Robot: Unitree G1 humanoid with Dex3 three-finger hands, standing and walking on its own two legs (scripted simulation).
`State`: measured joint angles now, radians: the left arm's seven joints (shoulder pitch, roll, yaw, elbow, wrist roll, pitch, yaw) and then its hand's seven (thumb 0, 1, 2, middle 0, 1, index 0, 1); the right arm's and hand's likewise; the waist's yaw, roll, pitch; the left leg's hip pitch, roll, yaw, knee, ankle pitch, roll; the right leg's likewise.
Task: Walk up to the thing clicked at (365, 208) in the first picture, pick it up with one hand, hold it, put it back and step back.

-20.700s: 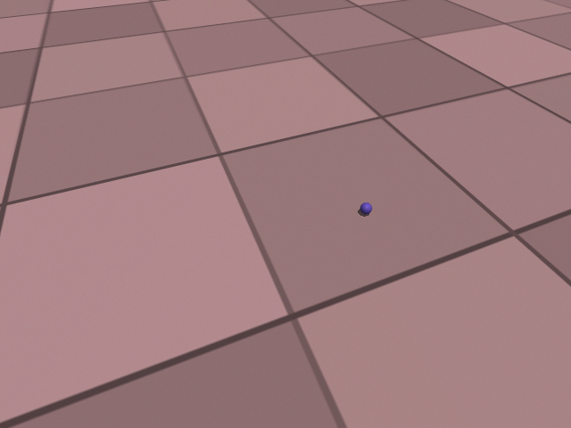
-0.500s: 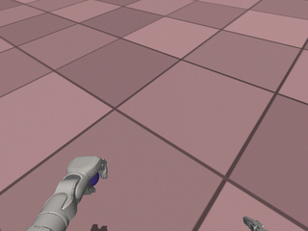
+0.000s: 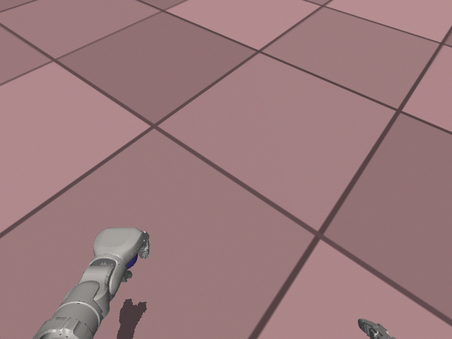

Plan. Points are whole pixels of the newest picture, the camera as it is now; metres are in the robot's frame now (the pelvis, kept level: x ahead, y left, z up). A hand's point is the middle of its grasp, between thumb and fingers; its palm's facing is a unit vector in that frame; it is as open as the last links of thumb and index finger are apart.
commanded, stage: crouch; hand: left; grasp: from above
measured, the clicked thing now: (123, 255) +0.32 +0.24 -0.12
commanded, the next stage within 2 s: lower in 1.54 s
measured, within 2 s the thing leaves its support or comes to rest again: neither
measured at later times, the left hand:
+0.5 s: hand (149, 270) +0.36 +0.24 -0.35, palm faces -0.45 +0.02 -0.89, open 6.7 cm
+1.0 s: hand (157, 276) +0.38 +0.25 -0.50, palm faces -0.45 -0.01 -0.89, open 6.4 cm
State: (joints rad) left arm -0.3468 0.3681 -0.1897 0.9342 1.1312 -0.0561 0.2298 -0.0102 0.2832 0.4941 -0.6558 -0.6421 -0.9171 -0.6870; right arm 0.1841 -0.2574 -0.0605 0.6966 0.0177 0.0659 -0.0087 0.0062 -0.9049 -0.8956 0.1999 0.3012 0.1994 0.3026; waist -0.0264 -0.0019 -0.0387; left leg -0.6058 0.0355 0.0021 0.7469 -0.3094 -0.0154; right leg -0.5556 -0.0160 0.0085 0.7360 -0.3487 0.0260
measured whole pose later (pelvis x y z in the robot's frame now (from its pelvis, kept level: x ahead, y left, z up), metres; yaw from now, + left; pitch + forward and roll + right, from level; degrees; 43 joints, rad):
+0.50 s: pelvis -0.05 +0.01 -0.21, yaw -2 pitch +34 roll -4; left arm -0.71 0.46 -0.02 1.24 1.17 -0.06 0.37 -0.04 0.30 0.45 -0.68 -0.59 -0.93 -0.62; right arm 0.21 -0.23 -0.05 0.75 -0.06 -0.02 0.01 0.01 -0.91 -0.90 0.20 0.30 0.20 0.30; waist -0.14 0.06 -0.19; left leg -1.74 0.04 -0.05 1.72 -0.58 0.00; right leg -1.66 0.00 0.00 1.70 -0.63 0.04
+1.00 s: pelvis -0.06 +0.00 -0.32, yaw -5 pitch +38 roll -7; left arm -0.84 0.59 0.05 1.35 1.23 -0.11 0.43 -0.06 0.30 0.43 -0.71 -0.52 -1.01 -0.57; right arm 0.12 -0.25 -0.02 0.74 -0.12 -0.08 0.09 0.00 -0.92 -0.90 0.20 0.30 0.20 0.30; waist -0.18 0.01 -0.15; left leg -2.11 0.04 -0.12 2.10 -0.65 -0.02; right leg -2.01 0.02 -0.04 2.06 -0.72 0.04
